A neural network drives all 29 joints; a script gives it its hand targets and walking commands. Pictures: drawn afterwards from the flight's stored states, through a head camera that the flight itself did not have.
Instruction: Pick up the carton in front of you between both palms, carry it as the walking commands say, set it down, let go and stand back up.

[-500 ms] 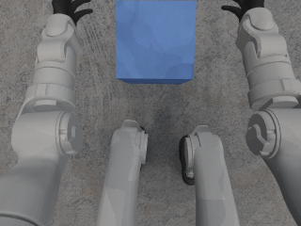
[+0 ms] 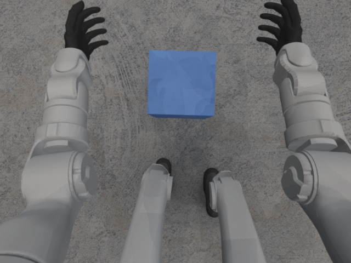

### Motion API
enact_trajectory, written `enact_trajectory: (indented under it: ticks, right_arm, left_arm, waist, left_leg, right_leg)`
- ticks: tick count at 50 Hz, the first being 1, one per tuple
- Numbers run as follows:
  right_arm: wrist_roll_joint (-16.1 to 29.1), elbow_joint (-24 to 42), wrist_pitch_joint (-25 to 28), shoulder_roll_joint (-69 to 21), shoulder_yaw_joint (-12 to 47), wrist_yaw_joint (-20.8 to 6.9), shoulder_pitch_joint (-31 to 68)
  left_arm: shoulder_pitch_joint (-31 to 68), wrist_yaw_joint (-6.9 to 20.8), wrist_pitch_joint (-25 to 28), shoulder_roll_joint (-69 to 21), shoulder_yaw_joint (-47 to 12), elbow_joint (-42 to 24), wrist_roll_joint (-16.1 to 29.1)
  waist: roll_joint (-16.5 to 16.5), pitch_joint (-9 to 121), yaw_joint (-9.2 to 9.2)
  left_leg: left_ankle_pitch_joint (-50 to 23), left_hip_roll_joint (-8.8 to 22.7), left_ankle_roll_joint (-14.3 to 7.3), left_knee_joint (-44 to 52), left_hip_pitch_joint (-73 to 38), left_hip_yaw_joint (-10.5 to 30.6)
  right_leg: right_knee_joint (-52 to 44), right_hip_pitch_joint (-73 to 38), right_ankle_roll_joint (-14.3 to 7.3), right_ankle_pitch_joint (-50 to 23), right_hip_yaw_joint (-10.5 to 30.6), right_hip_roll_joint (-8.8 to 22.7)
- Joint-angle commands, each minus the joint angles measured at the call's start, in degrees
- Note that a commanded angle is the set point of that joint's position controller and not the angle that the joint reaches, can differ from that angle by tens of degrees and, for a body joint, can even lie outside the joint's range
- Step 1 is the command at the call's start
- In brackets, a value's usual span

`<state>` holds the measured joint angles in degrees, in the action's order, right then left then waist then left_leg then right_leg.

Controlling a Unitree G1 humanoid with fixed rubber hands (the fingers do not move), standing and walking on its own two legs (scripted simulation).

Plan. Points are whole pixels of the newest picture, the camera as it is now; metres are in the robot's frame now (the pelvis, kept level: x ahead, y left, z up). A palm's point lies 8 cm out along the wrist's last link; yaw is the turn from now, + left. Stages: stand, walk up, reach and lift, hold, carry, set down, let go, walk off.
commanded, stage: set down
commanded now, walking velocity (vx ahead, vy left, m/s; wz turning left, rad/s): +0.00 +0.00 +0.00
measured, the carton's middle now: (181, 90) +0.50 +0.05 -0.48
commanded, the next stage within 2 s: let go in 0.02 s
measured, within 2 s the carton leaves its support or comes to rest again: neither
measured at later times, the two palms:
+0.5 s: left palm (31, 99) +0.39 +0.26 +0.01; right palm (347, 102) +0.41 -0.18 +0.01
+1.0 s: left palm out of the picture +0.24 +0.23 +0.10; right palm out of the picture +0.26 -0.24 +0.10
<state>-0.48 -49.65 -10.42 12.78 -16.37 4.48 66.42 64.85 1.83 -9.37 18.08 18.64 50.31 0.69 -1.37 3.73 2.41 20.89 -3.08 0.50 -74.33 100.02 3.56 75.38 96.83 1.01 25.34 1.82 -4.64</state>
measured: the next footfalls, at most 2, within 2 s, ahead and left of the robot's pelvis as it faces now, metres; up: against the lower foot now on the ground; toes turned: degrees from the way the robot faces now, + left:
none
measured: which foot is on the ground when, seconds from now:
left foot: down 0.00-1.00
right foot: down 0.00-1.00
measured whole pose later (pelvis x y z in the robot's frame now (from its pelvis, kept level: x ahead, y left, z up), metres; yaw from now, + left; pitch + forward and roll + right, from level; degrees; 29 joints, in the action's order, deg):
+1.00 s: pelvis +0.09 -0.01 +0.17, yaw +2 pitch +2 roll +1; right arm -0.7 -25.7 -2.3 12.2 -3.0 -3.1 -12.8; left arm -13.9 4.4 -2.6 12.3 2.8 24.9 0.8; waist -0.2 -1.7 -0.1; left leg 12.3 -2.1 0.2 -23.9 13.3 4.3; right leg 25.0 10.7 -1.3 16.0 3.8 -2.5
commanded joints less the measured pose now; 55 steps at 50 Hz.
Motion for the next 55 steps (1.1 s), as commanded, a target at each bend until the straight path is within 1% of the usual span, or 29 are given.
enact_trajectory:
  ticks: [1,4,6,9,13,15,18,21,24,28,30,33,39,42,45,48,50,52,55]
  right_arm:
    - [-1.8,7.1,2.4,5.0,-1.3,-0.9,7.3]
    - [-3.4,9.5,2.4,3.6,-0.5,-1.2,2.2]
    - [-4.8,11.9,2.3,2.7,0.1,-1.2,-3.1]
    - [-6.2,16.5,2.5,1.9,1.5,-1.2,-12.3]
    - [-5.4,21.6,3.7,1.6,3.8,-1.7,-21.1]
    - [-4.4,21.9,4.7,1.3,4.6,-2.2,-25.0]
    - [-3.3,20.9,6.5,0.9,5.3,-3.2,-31.4]
    - [-3.0,18.8,8.1,0.6,5.8,-4.0,-39.3]
    - [-2.7,17.6,9.5,0.8,6.1,-4.4,-47.5]
    - [-1.9,20.2,11.3,1.6,6.9,-4.9,-56.1]
    - [-1.5,21.9,12.0,2.0,7.6,-5.2,-60.0]
    - [-1.0,24.4,12.5,2.2,8.9,-5.9,-65.3]
    - [0.0,28.1,11.8,3.2,11.6,-6.8,-74.2]
    - [-0.4,29.1,10.6,3.4,12.0,-7.2,-75.7]
    - [-0.2,29.7,9.0,3.0,12.5,-7.6,-75.7]
    - [0.1,29.9,7.0,3.2,13.2,-8.1,-75.6]
    - [0.0,30.0,5.7,3.4,13.5,-8.3,-75.4]
    - [-0.2,30.3,4.5,3.6,13.5,-8.5,-75.2]
    - [-0.2,31.0,3.5,3.8,13.2,-8.6,-74.9]
  left_arm:
    - [8.7,0.3,2.2,5.5,2.2,-7.4,-2.8]
    - [3.0,0.8,2.4,5.3,3.0,-8.5,-4.8]
    - [-2.4,1.3,2.5,5.0,2.6,-10.0,-6.0]
    - [-11.6,2.1,2.7,4.4,0.4,-14.2,-7.0]
    - [-20.7,2.7,3.7,2.6,-2.8,-20.2,-5.8]
    - [-24.6,2.8,4.5,1.5,-4.1,-21.1,-4.9]
    - [-30.9,2.7,6.0,0.0,-5.1,-20.2,-4.0]
    - [-37.8,2.4,7.4,-0.9,-6.3,-19.1,-3.4]
    - [-45.9,2.2,8.7,-1.8,-7.9,-18.9,-2.9]
    - [-54.8,1.5,10.5,-2.5,-9.3,-22.4,-2.3]
    - [-59.0,1.3,11.2,-2.6,-9.9,-24.7,-2.0]
    - [-65.0,1.2,11.7,-2.3,-11.0,-27.3,-1.4]
    - [-74.6,1.7,10.7,-1.5,-13.3,-29.5,-0.1]
    - [-75.6,2.1,9.4,-1.1,-14.1,-30.4,0.0]
    - [-75.2,2.5,7.6,-0.9,-14.7,-31.0,0.3]
    - [-75.2,2.9,5.4,-0.4,-14.8,-31.0,-0.1]
    - [-75.0,3.0,4.0,0.2,-14.3,-31.1,-0.7]
    - [-74.4,2.8,2.9,0.5,-13.8,-31.3,-1.3]
    - [-74.0,2.5,1.9,0.4,-13.5,-32.0,-2.0]
  waist:
    - [3.2,56.5,1.42]
    - [0.8,57.7,1.52]
    - [0.0,58.7,1.21]
    - [0.4,59.0,0.75]
    - [1.6,53.3,0.48]
    - [1.8,47.4,0.11]
    - [2.1,40.0,-0.31]
    - [2.8,36.2,-0.41]
    - [3.8,33.9,-0.71]
    - [4.7,33.0,-0.88]
    - [4.5,30.8,-1.01]
    - [3.3,25.5,-1.19]
    - [0.4,12.0,-1.90]
    - [-1.1,5.0,-2.06]
    - [-1.9,-2.3,-2.66]
    - [-2.3,-7.4,-2.95]
    - [-2.4,-9.6,-2.79]
    - [-2.1,-10.8,-2.61]
    - [-0.7,-10.6,-2.40]
  left_leg:
    - [-26.4,0.4,1.8,11.1,-50.4,-3.8]
    - [-27.4,0.3,1.4,14.3,-52.2,-4.0]
    - [-28.8,0.3,1.1,16.4,-54.8,-4.1]
    - [-31.6,0.4,0.7,19.3,-61.0,-4.0]
    - [-32.1,0.9,0.5,23.5,-68.0,-3.0]
    - [-31.3,1.2,0.4,25.7,-69.9,-2.2]
    - [-31.9,2.0,0.6,28.2,-73.3,-0.9]
    - [-34.8,2.6,0.9,30.1,-77.8,0.0]
    - [-39.1,3.0,1.2,31.8,-82.6,0.7]
    - [-44.8,3.3,1.4,34.2,-89.6,1.6]
    - [-45.3,3.2,1.4,36.1,-91.7,1.6]
    - [-41.2,2.7,1.2,39.7,-92.2,0.9]
    - [-27.2,1.1,1.1,48.3,-92.4,-1.5]
    - [-19.6,0.6,0.7,51.0,-92.7,-2.6]
    - [-13.1,0.1,0.4,52.1,-95.3,-3.4]
    - [-10.3,-0.3,0.2,51.5,-98.9,-4.3]
    - [-9.7,-0.4,0.2,51.1,-100.6,-4.6]
    - [-9.9,-0.4,0.3,50.8,-101.5,-4.6]
    - [-11.4,-0.2,0.4,50.6,-102.2,-4.2]
  right_leg:
    - [-14.1,-26.2,1.7,-17.7,-3.5,-0.8]
    - [-17.2,-34.1,2.0,-21.0,-3.1,-0.4]
    - [-19.2,-39.3,2.1,-23.3,-2.8,-0.2]
    - [-22.5,-44.4,2.1,-25.5,-2.5,0.0]
    - [-27.2,-46.0,1.5,-23.7,-2.2,0.5]
    - [-29.6,-45.2,1.2,-21.9,-2.3,0.8]
    - [-32.3,-44.6,1.0,-21.1,-2.3,1.1]
    - [-34.4,-46.4,0.9,-22.4,-1.8,1.1]
    - [-36.5,-49.0,0.7,-24.7,-1.2,1.0]
    - [-39.6,-54.9,0.4,-27.7,-0.7,1.0]
    - [-41.7,-58.9,0.2,-28.3,-0.6,1.2]
    - [-45.0,-66.1,0.0,-28.3,-0.3,1.8]
    - [-52.0,-80.7,0.3,-26.0,0.3,3.1]
    - [-54.6,-83.7,0.6,-21.6,0.3,3.5]
    - [-57.5,-81.2,0.0,-13.6,0.3,4.4]
    - [-59.8,-78.9,-0.6,-8.2,0.3,5.5]
    - [-60.7,-78.4,-0.8,-6.6,0.4,6.0]
    - [-60.7,-78.6,-0.9,-6.8,0.5,6.2]
    - [-59.5,-80.2,-0.9,-9.5,0.5,5.9]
